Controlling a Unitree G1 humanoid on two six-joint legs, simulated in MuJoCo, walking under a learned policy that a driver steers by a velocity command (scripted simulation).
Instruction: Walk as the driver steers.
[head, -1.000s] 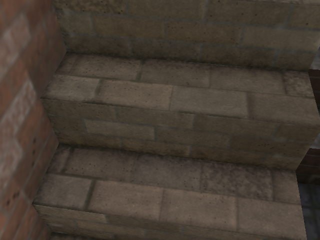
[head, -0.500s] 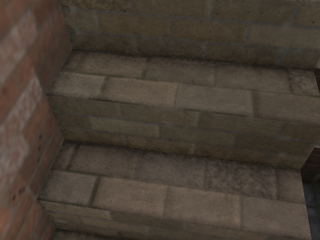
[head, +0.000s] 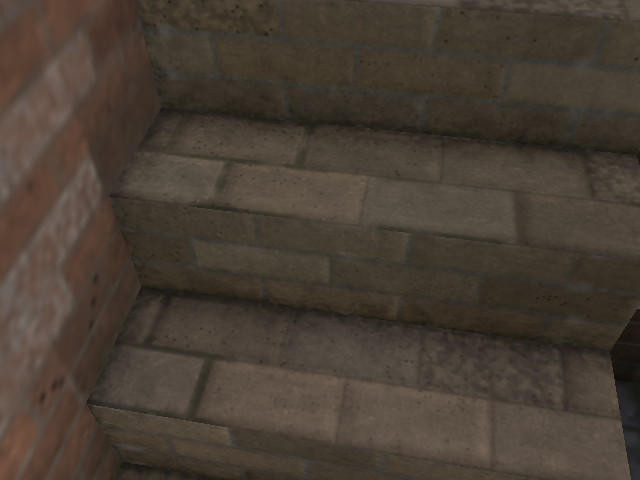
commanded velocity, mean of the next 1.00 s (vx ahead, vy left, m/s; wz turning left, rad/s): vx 0.33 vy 0.00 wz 0.00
